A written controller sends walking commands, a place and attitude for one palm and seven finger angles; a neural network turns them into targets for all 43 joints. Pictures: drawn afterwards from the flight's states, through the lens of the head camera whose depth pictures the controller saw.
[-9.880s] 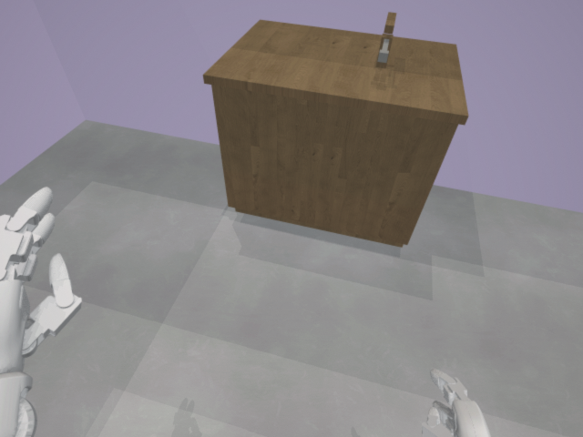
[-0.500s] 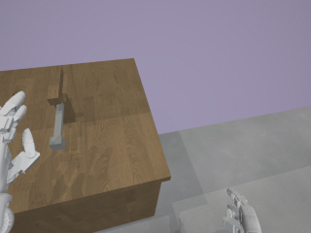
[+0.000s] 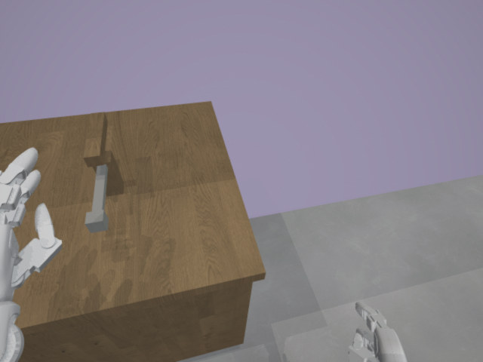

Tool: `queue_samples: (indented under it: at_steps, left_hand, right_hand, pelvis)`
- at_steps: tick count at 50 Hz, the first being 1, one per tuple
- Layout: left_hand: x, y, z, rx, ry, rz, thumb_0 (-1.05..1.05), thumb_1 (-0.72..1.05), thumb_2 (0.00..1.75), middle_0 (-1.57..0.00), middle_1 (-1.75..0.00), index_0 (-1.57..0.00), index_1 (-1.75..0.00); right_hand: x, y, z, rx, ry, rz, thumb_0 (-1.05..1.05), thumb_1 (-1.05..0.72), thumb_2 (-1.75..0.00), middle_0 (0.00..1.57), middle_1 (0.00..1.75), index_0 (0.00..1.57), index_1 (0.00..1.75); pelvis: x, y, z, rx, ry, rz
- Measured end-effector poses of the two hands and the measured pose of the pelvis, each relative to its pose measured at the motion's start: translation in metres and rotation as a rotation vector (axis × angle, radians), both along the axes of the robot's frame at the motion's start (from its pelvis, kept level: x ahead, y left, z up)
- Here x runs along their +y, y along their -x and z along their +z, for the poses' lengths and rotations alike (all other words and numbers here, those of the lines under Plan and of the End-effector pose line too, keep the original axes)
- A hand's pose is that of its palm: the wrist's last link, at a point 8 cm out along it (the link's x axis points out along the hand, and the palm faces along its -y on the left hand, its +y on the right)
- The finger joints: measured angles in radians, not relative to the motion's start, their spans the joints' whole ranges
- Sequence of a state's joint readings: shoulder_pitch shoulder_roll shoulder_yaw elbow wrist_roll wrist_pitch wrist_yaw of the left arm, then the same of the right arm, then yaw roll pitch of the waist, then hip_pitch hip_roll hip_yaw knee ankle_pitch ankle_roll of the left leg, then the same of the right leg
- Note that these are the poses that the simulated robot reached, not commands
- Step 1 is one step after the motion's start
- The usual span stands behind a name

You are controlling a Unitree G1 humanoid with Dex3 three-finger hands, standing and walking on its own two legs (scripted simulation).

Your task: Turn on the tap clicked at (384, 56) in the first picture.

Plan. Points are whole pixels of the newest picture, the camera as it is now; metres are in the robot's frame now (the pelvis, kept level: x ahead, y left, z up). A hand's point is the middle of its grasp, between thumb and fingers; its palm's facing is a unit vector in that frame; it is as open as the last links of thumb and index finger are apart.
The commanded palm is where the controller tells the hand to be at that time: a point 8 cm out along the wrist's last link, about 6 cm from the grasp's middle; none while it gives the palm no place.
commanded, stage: look again from close up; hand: left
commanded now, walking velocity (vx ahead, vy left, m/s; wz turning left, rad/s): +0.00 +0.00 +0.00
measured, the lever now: (97, 221) +0.32 +0.28 +0.05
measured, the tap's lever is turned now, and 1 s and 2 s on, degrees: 0 0 0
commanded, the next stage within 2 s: shuffle to correct the standing spot in 0.02 s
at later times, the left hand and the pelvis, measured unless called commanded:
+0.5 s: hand (76, 262) +0.19 +0.21 +0.17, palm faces +0.31 -0.85 -0.44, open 7.4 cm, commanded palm +0.13 +0.25 +0.17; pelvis -0.04 -0.02 -0.01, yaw -2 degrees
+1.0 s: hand (58, 255) +0.20 +0.23 +0.16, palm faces +0.37 -0.85 -0.38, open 7.5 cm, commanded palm +0.14 +0.27 +0.17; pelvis -0.03 +0.00 +0.00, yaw -1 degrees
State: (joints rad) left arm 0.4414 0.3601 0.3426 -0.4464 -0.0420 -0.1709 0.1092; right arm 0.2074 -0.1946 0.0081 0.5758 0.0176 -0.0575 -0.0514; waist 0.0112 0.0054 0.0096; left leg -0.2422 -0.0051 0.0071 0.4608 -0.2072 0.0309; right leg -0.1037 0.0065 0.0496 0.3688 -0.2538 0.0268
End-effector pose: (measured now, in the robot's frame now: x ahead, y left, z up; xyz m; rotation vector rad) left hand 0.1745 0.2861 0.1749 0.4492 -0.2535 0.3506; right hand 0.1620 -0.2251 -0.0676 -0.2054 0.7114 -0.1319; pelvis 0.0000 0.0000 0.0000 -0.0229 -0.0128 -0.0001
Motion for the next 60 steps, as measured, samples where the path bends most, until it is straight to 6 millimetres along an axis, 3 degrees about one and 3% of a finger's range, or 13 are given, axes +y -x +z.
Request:
queue_samples:
  at_steps: [9, 15, 22, 30, 35, 40, 45, 52, 60]
  left_hand:
    - [0.002, 0.010, -0.006, 0.015, 0.015, 0.010, 0.01, 0.89, 0.89, -0.21, -0.31, -0.21, -0.31]
    - [-0.003, 0.011, 0.001, -0.013, -0.014, -0.015, 0.01, 0.89, 0.89, -0.21, -0.31, -0.21, -0.31]
    - [-0.023, 0.014, 0.006, -0.024, -0.055, -0.068, 0.01, 0.89, 0.89, -0.21, -0.31, -0.20, -0.31]
    - [-0.045, 0.033, 0.008, -0.016, -0.109, -0.135, 0.01, 0.88, 0.89, -0.22, -0.31, -0.21, -0.31]
    - [-0.037, 0.039, 0.003, 0.002, -0.087, -0.116, 0.01, 0.88, 0.89, -0.22, -0.31, -0.21, -0.31]
    - [-0.016, 0.036, -0.003, 0.012, -0.052, -0.058, 0.01, 0.88, 0.89, -0.22, -0.31, -0.21, -0.31]
    - [-0.007, 0.026, 0.000, -0.031, -0.027, -0.024, 0.01, 0.88, 0.89, -0.22, -0.31, -0.21, -0.31]
    - [-0.013, 0.013, 0.003, -0.040, -0.029, -0.041, 0.01, 0.89, 0.89, -0.21, -0.31, -0.20, -0.31]
    - [-0.014, -0.001, 0.003, -0.001, -0.035, -0.018, 0.01, 0.88, 0.89, -0.22, -0.31, -0.21, -0.31]
  right_hand:
    - [0.001, 0.016, -0.004, 0.020, 0.002, -0.001, 0.01, -0.91, -0.90, 0.20, 0.30, 0.20, 0.30]
    - [0.001, 0.020, -0.002, 0.007, -0.004, 0.001, 0.01, -0.91, -0.90, 0.20, 0.30, 0.20, 0.30]
    - [-0.006, 0.025, -0.005, -0.019, -0.025, 0.011, 0.01, -0.91, -0.90, 0.20, 0.30, 0.20, 0.30]
    - [-0.029, 0.047, -0.016, 0.009, -0.001, -0.010, 0.01, -0.91, -0.90, 0.20, 0.30, 0.20, 0.30]
    - [-0.040, 0.067, -0.019, 0.053, 0.032, -0.061, 0.01, -0.91, -0.90, 0.20, 0.30, 0.20, 0.30]
    - [-0.035, 0.076, -0.016, 0.061, 0.048, -0.094, 0.02, -0.91, -0.90, 0.20, 0.30, 0.20, 0.30]
    - [-0.019, 0.068, -0.011, 0.036, 0.032, -0.070, 0.02, -0.91, -0.90, 0.20, 0.30, 0.20, 0.30]
    - [0.003, 0.040, -0.008, -0.003, -0.022, -0.012, 0.02, -0.91, -0.90, 0.20, 0.30, 0.20, 0.30]
    - [0.002, 0.004, -0.007, -0.001, -0.031, 0.024, 0.01, -0.90, -0.90, 0.20, 0.30, 0.20, 0.30]
  pelvis:
    - [0.002, 0.010, 0.000, -0.005, 0.002, 0.004]
    - [-0.002, 0.019, -0.001, 0.000, 0.001, -0.021]
    - [-0.013, 0.034, -0.005, 0.010, 0.006, -0.037]
    - [-0.025, 0.049, -0.011, 0.031, 0.021, -0.035]
    - [-0.019, 0.050, -0.012, 0.027, 0.010, -0.039]
    - [-0.009, 0.043, -0.009, 0.009, 0.011, -0.035]
    - [-0.003, 0.036, -0.006, 0.005, 0.009, -0.020]
    - [-0.004, 0.021, -0.004, 0.008, 0.006, -0.011]
    - [-0.010, 0.001, -0.001, 0.015, -0.001, -0.011]
